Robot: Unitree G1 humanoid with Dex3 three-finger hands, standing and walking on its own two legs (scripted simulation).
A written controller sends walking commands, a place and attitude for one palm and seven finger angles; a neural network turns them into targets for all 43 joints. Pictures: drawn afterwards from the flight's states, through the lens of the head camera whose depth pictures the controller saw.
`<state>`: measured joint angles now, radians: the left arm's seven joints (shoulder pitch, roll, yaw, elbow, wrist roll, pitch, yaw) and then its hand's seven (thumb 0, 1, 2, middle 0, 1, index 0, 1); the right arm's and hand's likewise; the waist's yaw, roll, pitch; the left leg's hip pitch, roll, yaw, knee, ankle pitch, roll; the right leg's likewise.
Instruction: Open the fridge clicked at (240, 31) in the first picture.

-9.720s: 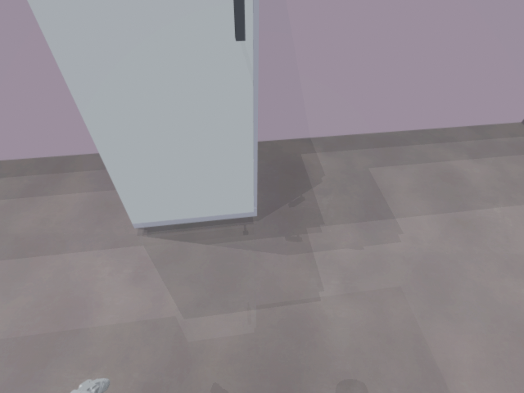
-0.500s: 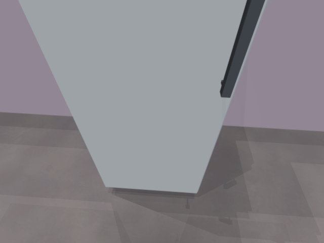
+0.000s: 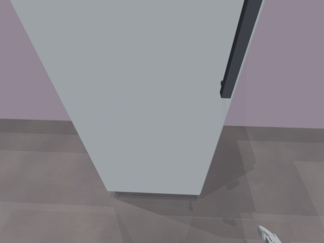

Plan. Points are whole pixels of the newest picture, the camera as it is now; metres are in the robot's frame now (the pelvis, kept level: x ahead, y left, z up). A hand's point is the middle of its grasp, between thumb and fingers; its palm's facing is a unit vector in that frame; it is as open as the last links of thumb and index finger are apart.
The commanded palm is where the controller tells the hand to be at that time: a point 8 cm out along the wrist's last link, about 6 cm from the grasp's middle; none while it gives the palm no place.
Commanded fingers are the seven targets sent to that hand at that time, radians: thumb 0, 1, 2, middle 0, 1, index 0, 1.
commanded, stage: raise the hand to about handle height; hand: right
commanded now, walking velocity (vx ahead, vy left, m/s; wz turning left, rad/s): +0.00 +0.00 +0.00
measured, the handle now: (236, 47) +0.49 -0.14 +0.26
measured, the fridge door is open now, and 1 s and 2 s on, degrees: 0 0 0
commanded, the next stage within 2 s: move the hooked fingers beside the handle in 1.98 s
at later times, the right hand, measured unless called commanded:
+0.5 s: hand (266, 220) +0.18 -0.19 +0.05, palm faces +0.10 +0.99 -0.11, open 9.8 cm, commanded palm +0.15 -0.25 +0.07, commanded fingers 0.00 -0.15 -0.58 0.25 0.78 0.25 0.78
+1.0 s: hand (298, 166) +0.25 -0.23 +0.15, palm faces +0.10 +0.99 -0.10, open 12.8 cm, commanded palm +0.21 -0.28 +0.18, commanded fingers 0.00 0.43 -0.33 0.29 1.15 0.29 1.15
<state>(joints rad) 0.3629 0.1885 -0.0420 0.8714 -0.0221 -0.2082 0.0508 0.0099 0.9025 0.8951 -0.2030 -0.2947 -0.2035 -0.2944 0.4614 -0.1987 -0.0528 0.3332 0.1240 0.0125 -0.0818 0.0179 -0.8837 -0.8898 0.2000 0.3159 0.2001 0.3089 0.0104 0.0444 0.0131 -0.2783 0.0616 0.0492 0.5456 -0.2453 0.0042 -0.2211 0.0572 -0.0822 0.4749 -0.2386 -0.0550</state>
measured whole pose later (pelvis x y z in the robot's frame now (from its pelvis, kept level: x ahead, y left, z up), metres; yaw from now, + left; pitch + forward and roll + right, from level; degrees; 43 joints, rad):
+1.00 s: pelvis +0.03 +0.03 +0.00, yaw -1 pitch -3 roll +1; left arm 0.22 0.29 -0.05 0.65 -0.07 -0.32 0.13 0.02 0.90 0.90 -0.20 -0.29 -0.20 -0.29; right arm 0.19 -0.41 -0.40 -0.19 0.37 0.09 0.34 0.00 0.21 -0.43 0.28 1.02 0.28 1.01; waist -0.06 -0.02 -0.01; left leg -0.20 0.00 0.10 0.56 -0.31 0.03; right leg -0.19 -0.01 -0.03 0.58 -0.33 -0.01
